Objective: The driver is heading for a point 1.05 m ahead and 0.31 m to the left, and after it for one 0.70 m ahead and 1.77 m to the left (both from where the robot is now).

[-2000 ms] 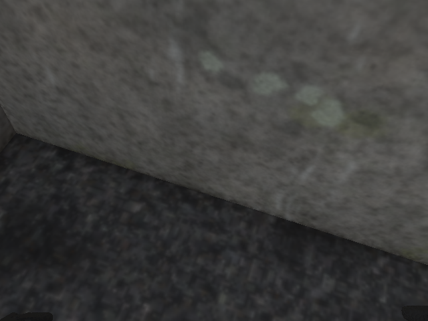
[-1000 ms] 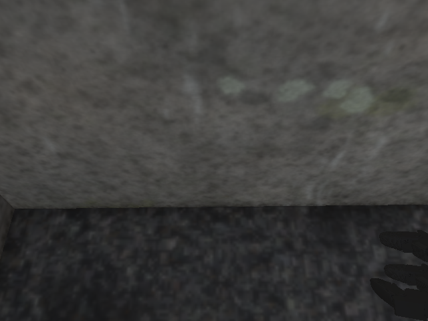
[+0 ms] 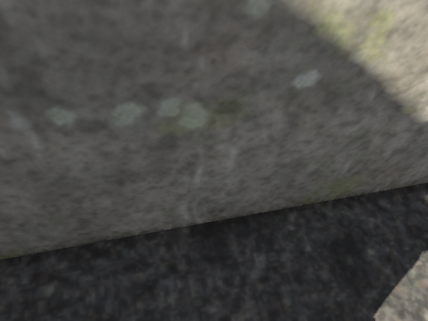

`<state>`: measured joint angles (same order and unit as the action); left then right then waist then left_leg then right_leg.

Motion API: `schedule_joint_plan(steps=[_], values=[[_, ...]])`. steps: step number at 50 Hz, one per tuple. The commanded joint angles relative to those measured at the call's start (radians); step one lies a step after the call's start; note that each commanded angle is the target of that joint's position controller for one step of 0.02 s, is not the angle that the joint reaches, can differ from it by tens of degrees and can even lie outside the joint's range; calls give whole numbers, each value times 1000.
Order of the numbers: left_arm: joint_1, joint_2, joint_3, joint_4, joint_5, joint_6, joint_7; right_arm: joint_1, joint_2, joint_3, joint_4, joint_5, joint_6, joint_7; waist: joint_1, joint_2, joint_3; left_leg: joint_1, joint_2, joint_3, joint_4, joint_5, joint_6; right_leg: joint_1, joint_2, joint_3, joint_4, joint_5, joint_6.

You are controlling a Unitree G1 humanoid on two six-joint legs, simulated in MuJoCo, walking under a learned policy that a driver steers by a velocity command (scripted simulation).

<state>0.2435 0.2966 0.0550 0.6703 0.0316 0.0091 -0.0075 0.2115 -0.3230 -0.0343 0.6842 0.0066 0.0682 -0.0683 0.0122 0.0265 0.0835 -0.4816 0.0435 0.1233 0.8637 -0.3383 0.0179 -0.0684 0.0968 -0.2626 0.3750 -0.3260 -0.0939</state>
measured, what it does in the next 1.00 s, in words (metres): steps on the spot, turning left: left foot, then right foot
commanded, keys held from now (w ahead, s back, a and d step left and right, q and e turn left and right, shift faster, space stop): w+q+shift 0.68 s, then w+shift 0.08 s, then w+e+shift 0.24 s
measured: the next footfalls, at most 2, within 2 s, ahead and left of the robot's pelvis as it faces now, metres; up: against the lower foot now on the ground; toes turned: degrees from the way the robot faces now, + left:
left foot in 0.06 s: +0.07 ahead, +0.05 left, +0.00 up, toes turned +9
right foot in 0.34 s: +0.15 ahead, -0.20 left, +0.00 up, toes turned +27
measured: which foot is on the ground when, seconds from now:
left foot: up 0.00-0.04, down 0.06-0.34, up 0.36-0.90, down 0.92-1.00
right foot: down 0.00-0.08, up 0.10-0.32, down 0.34-0.92, up 0.94-1.00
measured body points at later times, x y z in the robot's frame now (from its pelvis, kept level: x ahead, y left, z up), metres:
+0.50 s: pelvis +0.02 -0.12 +0.01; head +0.07 -0.10 +0.45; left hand +0.05 +0.21 -0.08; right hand +0.32 -0.32 -0.07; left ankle -0.02 +0.00 -0.64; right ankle +0.11 -0.22 -0.73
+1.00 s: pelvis -0.04 +0.03 +0.00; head -0.02 +0.07 +0.45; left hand -0.24 +0.33 -0.11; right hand +0.20 -0.09 -0.11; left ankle -0.15 +0.13 -0.73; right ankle +0.06 -0.16 -0.68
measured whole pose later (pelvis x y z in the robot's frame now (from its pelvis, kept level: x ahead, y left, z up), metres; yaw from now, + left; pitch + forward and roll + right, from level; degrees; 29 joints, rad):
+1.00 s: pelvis -0.04 +0.03 +0.00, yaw +39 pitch +0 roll -1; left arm 0.34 0.42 0.12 0.82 -0.02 0.05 0.11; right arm 0.26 -0.25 -0.03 0.65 -0.05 0.02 0.11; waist 0.01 -0.01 0.08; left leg -0.25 0.06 0.01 0.58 -0.33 -0.03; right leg -0.38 -0.17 0.04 0.92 -0.58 0.00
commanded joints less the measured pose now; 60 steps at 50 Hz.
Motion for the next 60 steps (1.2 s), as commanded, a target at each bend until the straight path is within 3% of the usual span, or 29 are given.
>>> schedule_joint_plan(steps=[1, 3, 4, 5, 6, 7, 8, 10, 12, 16, 17, 18, 19, 21, 25, 28, 29, 30, 34, 39, 44, 45, 46, 47, 48, 49, 51, 54, 60], values=[[-110, 167, 47, -97, -10, -1, 24, 167, -138, -38, -48, 1, -10, 24, -89, -93, -132, 141, 29, -28, -119, -9, 52, 66, -336, 132, 77, 1163, -17], [-184, 173, 51, -128, -28, 10, 36, 369, -195, -73, -2, -1, -13, 19, -198, -14, -173, 410, -9, -79, -352, 129, 122, -95, -246, 93, 379, 1088, 61], [-232, 136, 47, -154, -70, -18, 47, 295, -261, -76, -37, 8, 4, 32, -155, 359, -129, 439, 63, -269, -402, 643, 259, -241, -195, 184, 680, 608, 163], [-211, 125, 35, -195, -33, -27, 45, 201, -262, -81, -59, 11, 3, 34, -75, 542, -185, 501, 236, -633, -520, 675, 499, -523, 38, 266, 1002, -339, 274], [-198, 182, 41, -194, -28, -47, 28, 36, -247, -74, -138, 7, -21, 41, -40, 355, -215, 420, 306, -750, -582, 536, 467, -522, -36, 505, 1082, -407, 252], [-173, 203, 49, -187, -37, -48, 17, -102, -220, -73, -182, 21, -36, 40, 29, 139, -122, 329, 277, -660, -581, 470, 377, -519, -81, 509, 999, -342, 215], [-145, 154, 37, -165, -32, -38, 6, -162, -198, -70, -195, 44, -38, 40, 80, -48, -49, 246, 196, -550, -599, 375, 278, -480, -81, 413, 765, -268, 175], [-208, 72, 15, -160, 0, -34, 11, -142, -227, -90, -182, 25, -25, 10, 21, -37, -59, 270, 89, -445, -535, 430, 208, -410, -27, 320, 493, -125, 198], [-193, 42, 3, -140, -21, -39, 10, -103, -237, -100, -169, 8, -10, 3, -14, 26, -144, 280, 59, -428, -476, 481, 186, -270, 0, 317, 322, -67, 212], [-98, 93, 34, -96, -46, -32, 14, -121, -195, -91, -184, 28, 3, 18, 9, 67, -188, 128, 8, -483, -400, 156, 85, -19, -22, 301, 14, 186, 185], [-57, 133, 51, -84, -38, -23, 21, -101, -132, -72, -188, 12, 1, 32, 10, -29, -185, -15, -63, -411, -246, -99, 32, 82, -170, 415, -18, 181, 112], [-73, 207, 63, -112, -24, -8, 34, -34, -54, -59, -187, -8, -7, 46, -39, -249, -177, -190, -168, -264, 51, -315, -22, 89, -438, 731, -88, 123, -24], [-135, 226, 67, -123, 25, -16, 24, -23, -146, -80, -213, -4, -25, 61, -61, -345, -137, -242, -63, -276, 227, -266, -49, -55, -545, 885, -188, -22, -135], [-286, 144, 57, -145, -1, -28, 43, 0, -236, -115, -152, -1, -23, 65, -97, -207, -57, -197, -14, -230, 374, -108, -88, -147, -396, 629, -161, -28, -71], [-234, 138, 50, -108, -10, -9, 81, -54, -138, -84, -164, 10, -31, 73, -42, -136, -84, -193, 16, -166, 395, 13, -128, -94, -334, 402, -129, 186, -78], [-150, 171, 62, -81, -7, 8, 82, -128, -113, -67, -197, 10, -42, 81, 17, -136, -122, -232, 48, -156, 251, -1, -143, 56, -393, 386, -128, 236, -118], [84, 240, 84, 11, -53, -4, 113, -89, -98, -57, -207, -22, -12, 117, 35, 15, -129, -333, 54, -256, 333, 10, -112, 188, -586, 608, -134, 199, -128], [137, 252, 86, 47, -54, -8, 127, -49, -107, -63, -200, -19, 4, 129, 23, 54, -142, -386, 49, -320, 394, -32, -101, 266, -636, 622, -131, 178, -106], [19, 249, 88, 42, -45, -15, 136, -42, -111, -64, -232, 1, 3, 151, -33, -166, -94, -336, 84, -245, 356, 31, -85, 153, -524, 374, -153, 124, -14], [102, 328, 125, 91, -54, -20, 133, -75, -14, -27, -246, -16, 7, 166, -14, -248, -56, -102, 76, -209, 90, -50, -76, 23, -526, 268, -213, 94, -20], [4, 341, 135, 83, -63, 1, 134, 125, -4, -33, -111, -34, -22, 169, -128, -339, 3, 341, -5, -66, -339, 28, 2, -219, -449, 168, -192, 94, 31], [6, 274, 111, 87, -59, 1, 133, 241, -23, -46, -47, -32, -23, 165, -174, -281, -15, 455, -38, -50, -435, 26, 35, -256, -413, 157, -68, 156, 41], [42, 180, 77, 98, -55, 5, 123, 313, -78, -64, -9, -33, -18, 162, -201, -80, -31, 540, -20, -108, -520, 67, 66, -303, -309, 102, 202, 93, 70], [48, 96, 50, 34, -12, 16, 112, 330, -218, -76, -17, -61, -20, 166, -142, 311, -76, 664, 147, -300, -460, 436, 121, -576, -150, 87, 533, -407, 86], [7, 137, 52, 0, -38, 18, 115, 302, -270, -93, -69, -81, -54, 181, -164, 407, -90, 470, 251, -473, -598, 356, 272, -649, -61, 220, 719, -485, 74], [-4, 186, 57, 11, -63, 15, 110, 218, -213, -79, -72, -68, -73, 176, -120, 333, -69, 432, 253, -438, -636, 317, 275, -641, -99, 304, 805, -401, 53], [43, 197, 56, 63, -26, 15, 106, 84, -121, -58, -60, -47, -76, 148, -27, 191, -67, 429, 199, -274, -589, 305, 185, -614, -137, 304, 789, -212, 61], [121, 172, 43, 100, -25, 24, 106, -22, -41, -32, -78, -68, -84, 113, 38, 160, -72, 368, 168, -113, -593, 517, 184, -478, -140, 246, 738, -47, 100], [54, 136, 16, -10, -41, 27, 74, -20, -91, -49, -85, -34, -71, 78, 23, 93, -80, 401, 204, -40, -514, 759, 184, -322, -191, 214, 377, 2, 37]])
